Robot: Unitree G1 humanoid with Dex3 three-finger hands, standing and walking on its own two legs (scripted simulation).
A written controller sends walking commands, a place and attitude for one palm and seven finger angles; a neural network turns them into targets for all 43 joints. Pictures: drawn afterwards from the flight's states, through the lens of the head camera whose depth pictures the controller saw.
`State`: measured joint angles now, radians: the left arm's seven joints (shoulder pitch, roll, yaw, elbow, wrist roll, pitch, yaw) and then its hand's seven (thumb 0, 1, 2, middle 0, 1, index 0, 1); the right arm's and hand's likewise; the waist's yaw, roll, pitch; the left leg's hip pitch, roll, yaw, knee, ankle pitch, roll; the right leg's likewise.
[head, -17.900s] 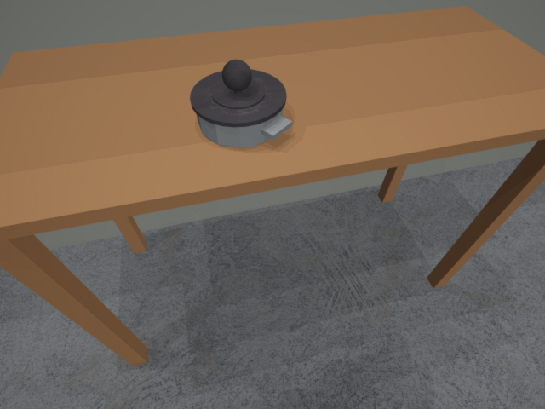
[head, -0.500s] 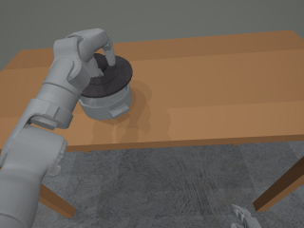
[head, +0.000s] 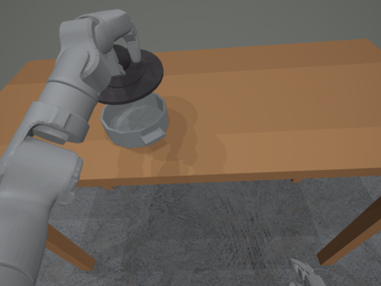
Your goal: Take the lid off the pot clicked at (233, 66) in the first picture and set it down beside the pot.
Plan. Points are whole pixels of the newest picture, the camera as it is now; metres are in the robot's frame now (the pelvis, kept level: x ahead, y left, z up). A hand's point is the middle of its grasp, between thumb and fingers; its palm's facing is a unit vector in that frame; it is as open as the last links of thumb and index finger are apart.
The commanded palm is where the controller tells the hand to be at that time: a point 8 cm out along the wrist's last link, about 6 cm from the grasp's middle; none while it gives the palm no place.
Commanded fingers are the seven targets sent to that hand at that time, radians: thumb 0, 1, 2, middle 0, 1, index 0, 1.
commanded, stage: lift the lid straight up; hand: left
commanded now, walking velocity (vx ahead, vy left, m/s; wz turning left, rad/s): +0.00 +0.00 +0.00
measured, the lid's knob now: (117, 58) +0.49 +0.14 +0.26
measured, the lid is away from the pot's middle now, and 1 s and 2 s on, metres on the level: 0.00 0.00 0.14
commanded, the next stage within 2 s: move the lid sideways beside the pot in 0.80 s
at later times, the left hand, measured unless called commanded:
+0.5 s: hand (110, 33) +0.47 +0.13 +0.31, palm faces -0.11 -0.09 -0.99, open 7.3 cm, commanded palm +0.44 +0.15 +0.38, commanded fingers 0.00 0.56 1.09 -0.82 -0.99 -0.94 -1.04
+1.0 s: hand (101, 28) +0.45 +0.14 +0.33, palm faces -0.09 -0.08 -0.99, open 7.3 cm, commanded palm +0.43 +0.16 +0.39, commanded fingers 0.00 0.56 1.09 -0.82 -0.99 -0.94 -1.04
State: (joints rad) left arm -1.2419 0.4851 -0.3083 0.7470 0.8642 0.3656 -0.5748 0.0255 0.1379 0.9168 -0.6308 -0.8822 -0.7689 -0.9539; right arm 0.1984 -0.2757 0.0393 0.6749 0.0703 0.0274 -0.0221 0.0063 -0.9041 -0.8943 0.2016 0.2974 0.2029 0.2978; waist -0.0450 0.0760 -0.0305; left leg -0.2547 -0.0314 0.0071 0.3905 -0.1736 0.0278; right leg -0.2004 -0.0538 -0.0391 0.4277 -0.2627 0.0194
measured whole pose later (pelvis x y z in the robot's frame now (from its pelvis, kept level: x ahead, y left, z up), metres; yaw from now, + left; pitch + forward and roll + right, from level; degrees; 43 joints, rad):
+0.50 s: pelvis +0.01 +0.00 +0.00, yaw +0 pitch +3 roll +1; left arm -1.33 0.51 -0.28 0.73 0.88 0.40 -0.60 0.03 0.14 0.92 -0.63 -0.88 -0.77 -0.96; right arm 0.22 -0.29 0.04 0.67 0.07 0.00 -0.02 0.01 -0.90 -0.89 0.20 0.30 0.20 0.30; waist -0.05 0.08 -0.04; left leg -0.26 -0.04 0.01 0.38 -0.18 0.03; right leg -0.21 -0.06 -0.03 0.41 -0.26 0.02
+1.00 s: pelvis +0.00 +0.00 +0.00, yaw +0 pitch +3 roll +1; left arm -1.37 0.51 -0.31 0.76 0.90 0.42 -0.62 0.03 0.13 0.92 -0.64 -0.88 -0.78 -0.96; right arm 0.17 -0.28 0.06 0.66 0.07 0.03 -0.03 0.01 -0.90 -0.89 0.20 0.30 0.20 0.30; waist -0.03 0.07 -0.05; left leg -0.27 -0.03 0.00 0.39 -0.17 0.03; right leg -0.22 -0.06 -0.04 0.44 -0.27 0.02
